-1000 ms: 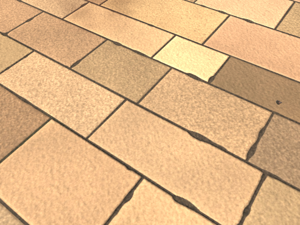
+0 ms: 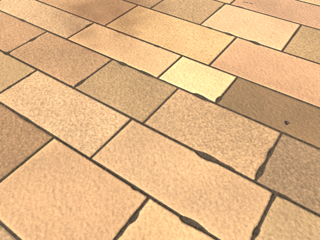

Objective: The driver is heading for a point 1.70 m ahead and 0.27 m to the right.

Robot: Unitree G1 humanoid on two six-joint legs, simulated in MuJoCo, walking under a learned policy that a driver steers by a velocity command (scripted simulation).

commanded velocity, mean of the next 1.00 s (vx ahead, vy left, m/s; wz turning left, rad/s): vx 0.42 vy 0.00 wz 0.00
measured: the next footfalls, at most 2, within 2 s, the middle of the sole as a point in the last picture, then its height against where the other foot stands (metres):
left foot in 0.58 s outside the picture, level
right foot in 1.08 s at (192, 207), level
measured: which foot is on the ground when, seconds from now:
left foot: down 0.00-0.14, up 0.16-0.56, down 0.58-1.00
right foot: down 0.00-0.60, up 0.62-1.00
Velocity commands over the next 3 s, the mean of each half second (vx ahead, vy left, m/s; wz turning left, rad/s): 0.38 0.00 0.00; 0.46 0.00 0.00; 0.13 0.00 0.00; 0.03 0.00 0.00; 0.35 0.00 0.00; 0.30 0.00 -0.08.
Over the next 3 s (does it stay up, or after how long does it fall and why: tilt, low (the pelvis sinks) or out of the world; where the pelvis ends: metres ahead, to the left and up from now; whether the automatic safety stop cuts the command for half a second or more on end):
stays up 1.03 -0.03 0.00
